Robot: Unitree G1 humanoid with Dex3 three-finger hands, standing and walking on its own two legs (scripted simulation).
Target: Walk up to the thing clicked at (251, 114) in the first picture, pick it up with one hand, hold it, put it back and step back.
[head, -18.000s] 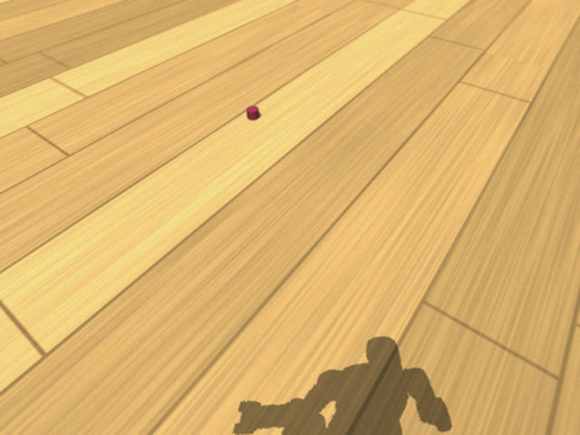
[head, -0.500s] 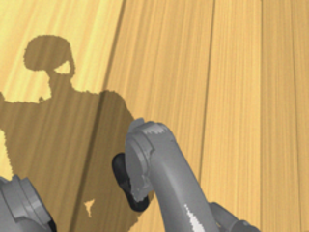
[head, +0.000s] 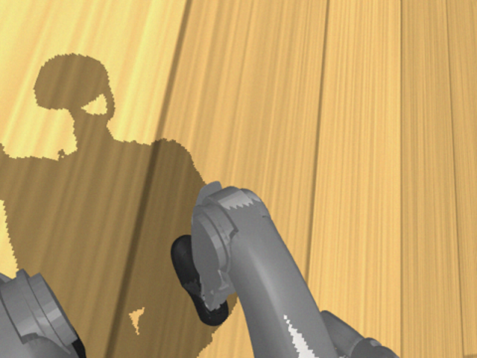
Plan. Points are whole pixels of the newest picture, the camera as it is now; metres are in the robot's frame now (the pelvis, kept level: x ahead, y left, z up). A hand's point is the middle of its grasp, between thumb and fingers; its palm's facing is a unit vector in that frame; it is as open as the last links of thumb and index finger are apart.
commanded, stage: settle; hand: left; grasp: from above
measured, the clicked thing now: out of the picture +0.46 +0.35 -0.28
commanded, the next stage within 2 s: lift in 0.96 s
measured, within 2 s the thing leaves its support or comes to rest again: leaves its support in 0.30 s
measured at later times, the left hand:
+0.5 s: hand out of the picture +0.46 +0.35 -0.22, palm faces -0.37 -0.16 -0.91, open 9.3 cm
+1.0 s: hand out of the picture +0.45 +0.36 -0.14, palm faces -0.42 -0.13 -0.90, open 9.2 cm
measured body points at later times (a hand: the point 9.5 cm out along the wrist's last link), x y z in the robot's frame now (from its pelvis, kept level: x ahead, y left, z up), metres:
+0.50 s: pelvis +0.01 +0.00 +0.00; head +0.27 +0.14 +0.34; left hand +0.48 +0.35 -0.17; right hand +0.07 -0.25 -0.06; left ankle +0.06 +0.13 -0.27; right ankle +0.12 -0.13 -0.27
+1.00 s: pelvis +0.00 -0.01 +0.01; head +0.24 +0.10 +0.38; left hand +0.47 +0.36 -0.09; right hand +0.09 -0.27 -0.08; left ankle +0.06 +0.13 -0.27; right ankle +0.12 -0.13 -0.27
